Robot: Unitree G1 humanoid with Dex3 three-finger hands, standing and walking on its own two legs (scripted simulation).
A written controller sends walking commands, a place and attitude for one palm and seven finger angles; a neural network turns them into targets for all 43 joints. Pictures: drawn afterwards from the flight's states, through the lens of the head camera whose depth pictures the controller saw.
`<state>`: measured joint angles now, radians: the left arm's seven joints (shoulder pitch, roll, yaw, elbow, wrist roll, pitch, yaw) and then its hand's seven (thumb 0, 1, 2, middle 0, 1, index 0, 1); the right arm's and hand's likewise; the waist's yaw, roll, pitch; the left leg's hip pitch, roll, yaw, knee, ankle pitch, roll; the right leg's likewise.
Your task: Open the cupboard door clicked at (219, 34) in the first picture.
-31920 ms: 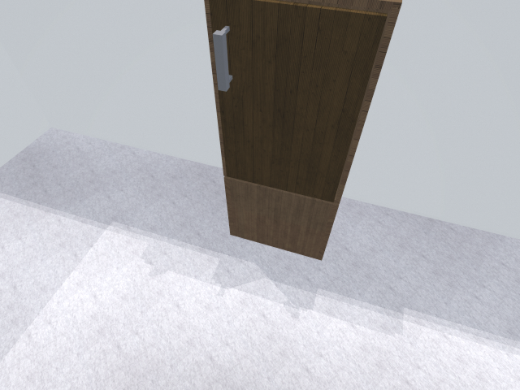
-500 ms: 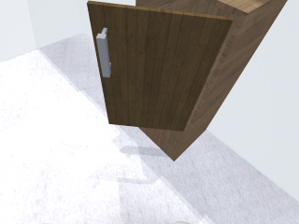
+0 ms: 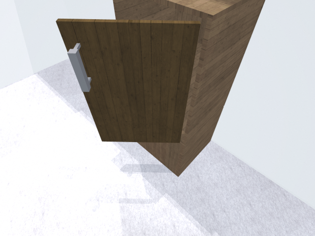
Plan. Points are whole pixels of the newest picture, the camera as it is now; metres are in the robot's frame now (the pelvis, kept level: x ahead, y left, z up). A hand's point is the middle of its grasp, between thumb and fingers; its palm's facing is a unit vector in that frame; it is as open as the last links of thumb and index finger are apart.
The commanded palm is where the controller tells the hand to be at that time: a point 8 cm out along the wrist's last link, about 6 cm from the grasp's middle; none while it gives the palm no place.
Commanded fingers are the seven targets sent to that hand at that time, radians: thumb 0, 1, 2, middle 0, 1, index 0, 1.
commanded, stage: come to a stop and stand still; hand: left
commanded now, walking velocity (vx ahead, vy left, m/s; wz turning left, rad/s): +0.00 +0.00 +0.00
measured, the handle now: (82, 68) +0.57 +0.25 +0.12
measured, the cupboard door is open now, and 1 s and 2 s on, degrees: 42 42 42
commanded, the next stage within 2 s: look again from close up in 0.64 s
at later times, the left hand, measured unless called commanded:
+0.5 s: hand out of the picture +0.00 +0.14 -0.17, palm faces +0.05 -0.99 -0.15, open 7.3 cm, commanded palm none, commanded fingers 0.00 0.90 0.90 -0.20 -0.30 -0.20 -0.30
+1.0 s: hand out of the picture +0.04 +0.20 -0.17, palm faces -0.01 -0.97 -0.23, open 7.3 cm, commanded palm none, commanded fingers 0.00 0.90 0.90 -0.20 -0.30 -0.20 -0.30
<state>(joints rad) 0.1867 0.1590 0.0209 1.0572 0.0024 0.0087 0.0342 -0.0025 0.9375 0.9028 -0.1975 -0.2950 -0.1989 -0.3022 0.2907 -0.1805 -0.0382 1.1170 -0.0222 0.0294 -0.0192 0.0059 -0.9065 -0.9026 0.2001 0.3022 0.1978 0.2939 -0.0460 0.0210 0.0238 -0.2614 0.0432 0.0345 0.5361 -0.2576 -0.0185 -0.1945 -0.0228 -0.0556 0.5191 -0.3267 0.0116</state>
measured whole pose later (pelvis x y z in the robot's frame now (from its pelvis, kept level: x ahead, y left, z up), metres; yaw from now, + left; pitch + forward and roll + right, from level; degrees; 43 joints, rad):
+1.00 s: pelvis +0.01 +0.02 +0.00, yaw -1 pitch -1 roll +0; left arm 0.26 0.17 0.00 1.06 0.01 -0.02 0.05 0.00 0.91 0.90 -0.20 -0.29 -0.20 -0.30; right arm 0.27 -0.18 0.00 1.05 -0.02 -0.02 -0.03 0.01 -0.93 -0.90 0.20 0.30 0.20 0.29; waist -0.01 0.01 0.04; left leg -0.23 0.02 0.07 0.57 -0.32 0.01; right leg -0.17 -0.05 -0.03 0.53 -0.35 0.04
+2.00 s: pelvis -0.04 -0.02 -0.05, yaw +1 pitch +8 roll -2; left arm 0.24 0.35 0.33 0.14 -0.37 -0.31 -0.47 0.01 0.31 0.65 -0.24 -0.68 -0.24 -0.68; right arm 0.23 -0.23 0.03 0.61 0.04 -0.26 -0.09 0.01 -0.90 -0.90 0.20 0.30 0.20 0.30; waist 0.01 0.03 -0.08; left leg -0.72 0.08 -0.04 0.99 -0.42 -0.04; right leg -0.62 0.00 -0.11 0.95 -0.48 -0.03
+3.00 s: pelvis -0.02 +0.00 +0.00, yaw +1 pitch +1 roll -1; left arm -0.15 0.47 0.46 0.30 -0.35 0.00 -0.48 -0.01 -0.49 0.30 -0.30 -1.19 -0.30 -1.20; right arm 0.27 -0.27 0.07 0.61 0.07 -0.22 -0.12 0.01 -0.90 -0.90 0.21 0.30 0.20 0.30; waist 0.02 0.04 -0.04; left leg -0.34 0.03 0.01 0.61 -0.28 0.00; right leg -0.25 -0.03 -0.07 0.56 -0.32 0.01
